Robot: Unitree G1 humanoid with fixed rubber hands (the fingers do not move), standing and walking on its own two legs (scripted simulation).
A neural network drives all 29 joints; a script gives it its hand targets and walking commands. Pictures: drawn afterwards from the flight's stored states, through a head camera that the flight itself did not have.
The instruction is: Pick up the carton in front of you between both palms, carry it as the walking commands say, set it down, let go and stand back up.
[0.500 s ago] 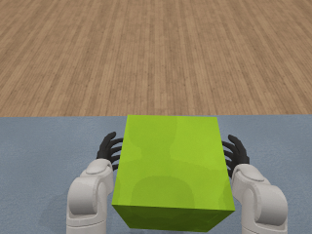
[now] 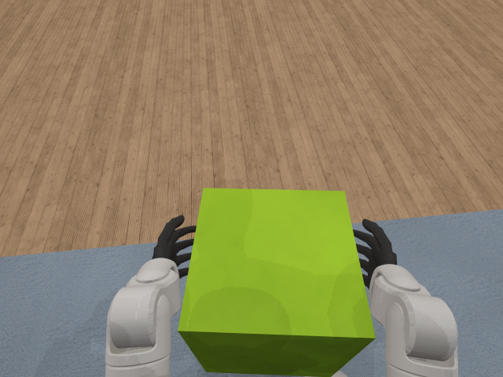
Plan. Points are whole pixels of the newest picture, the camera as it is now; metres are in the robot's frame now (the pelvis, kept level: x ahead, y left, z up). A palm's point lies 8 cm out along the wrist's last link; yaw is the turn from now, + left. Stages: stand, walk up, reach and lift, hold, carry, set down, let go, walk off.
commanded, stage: carry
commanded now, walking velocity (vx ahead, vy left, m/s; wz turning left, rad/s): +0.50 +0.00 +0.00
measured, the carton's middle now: (270, 287) +0.25 -0.01 +0.01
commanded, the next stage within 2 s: none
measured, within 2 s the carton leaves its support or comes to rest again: neither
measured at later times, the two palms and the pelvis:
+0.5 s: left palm (199, 130) +0.57 +0.13 +0.08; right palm (334, 124) +0.60 -0.17 +0.07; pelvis +0.34 -0.04 +0.00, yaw +4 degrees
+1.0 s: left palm (194, 31) +0.98 +0.18 +0.13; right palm (296, 29) +0.98 -0.12 +0.14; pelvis +0.68 +0.03 -0.01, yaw +1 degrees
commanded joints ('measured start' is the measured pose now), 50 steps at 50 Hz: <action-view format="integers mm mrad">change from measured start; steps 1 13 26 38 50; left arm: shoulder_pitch -388 -392 -386 -509 -913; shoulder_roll -900 -774 -895 -613 -640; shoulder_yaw -679 -657 -705 -615 -560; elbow -98 -154 -139 -274 20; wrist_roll -298 -354 -378 -376 -339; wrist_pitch -24 46 -34 77 90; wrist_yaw -159 -153 -213 -130 -72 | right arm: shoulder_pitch -425 -403 -364 -505 -917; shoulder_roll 869 741 930 654 623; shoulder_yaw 713 655 723 646 572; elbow -107 -161 -104 -236 12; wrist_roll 359 309 281 346 349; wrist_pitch -9 54 -36 80 96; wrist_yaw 219 173 183 128 110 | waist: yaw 26 75 57 19 21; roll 104 62 -141 -105 97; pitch -112 -216 -138 -191 -226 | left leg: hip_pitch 214 51 -508 88 183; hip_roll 246 156 103 -24 263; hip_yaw -206 10 -94 54 -232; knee -143 483 567 178 -52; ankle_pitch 171 538 88 75 152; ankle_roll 38 -53 -96 -34 97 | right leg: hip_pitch -102 619 651 590 -85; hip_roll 4 65 -146 -52 7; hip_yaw -31 -94 48 -160 30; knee -135 -455 -741 -218 158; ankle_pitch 80 -4 219 570 -46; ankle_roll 17 -46 -118 -34 -27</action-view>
